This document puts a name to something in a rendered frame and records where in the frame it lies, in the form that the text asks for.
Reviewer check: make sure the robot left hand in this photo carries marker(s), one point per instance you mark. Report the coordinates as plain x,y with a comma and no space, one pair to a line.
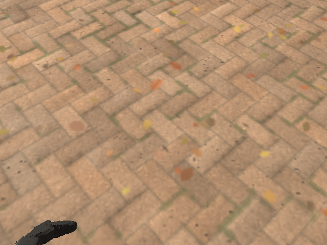
46,231

